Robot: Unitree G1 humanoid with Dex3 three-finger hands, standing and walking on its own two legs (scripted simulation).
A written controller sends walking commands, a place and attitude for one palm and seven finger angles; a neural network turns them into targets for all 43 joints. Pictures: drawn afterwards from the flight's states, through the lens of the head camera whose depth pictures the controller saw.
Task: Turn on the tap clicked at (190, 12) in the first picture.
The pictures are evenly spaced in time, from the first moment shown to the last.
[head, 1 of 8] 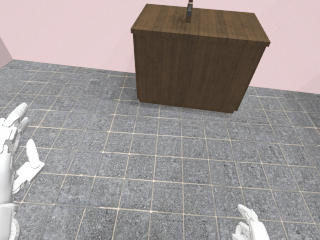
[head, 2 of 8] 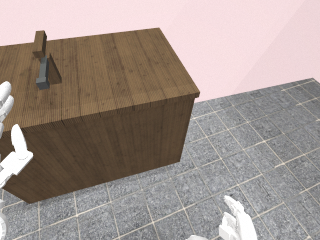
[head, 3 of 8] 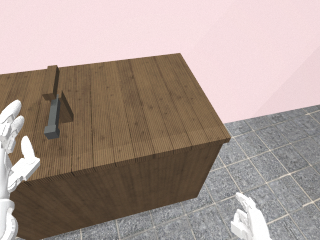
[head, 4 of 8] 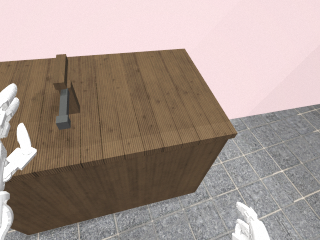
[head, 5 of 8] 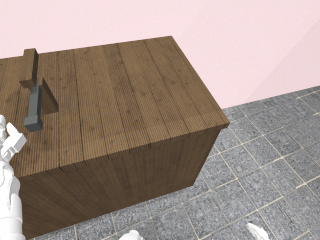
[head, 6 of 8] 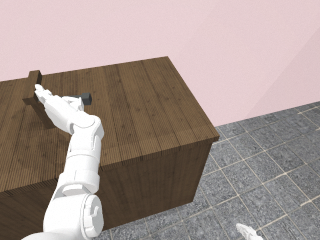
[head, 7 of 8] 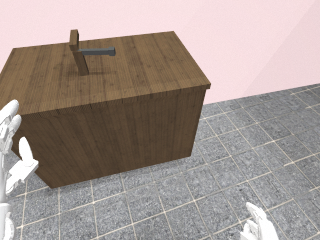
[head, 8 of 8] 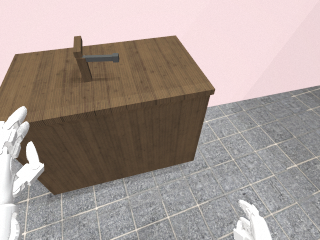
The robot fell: no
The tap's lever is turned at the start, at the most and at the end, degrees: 0 79 79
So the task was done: yes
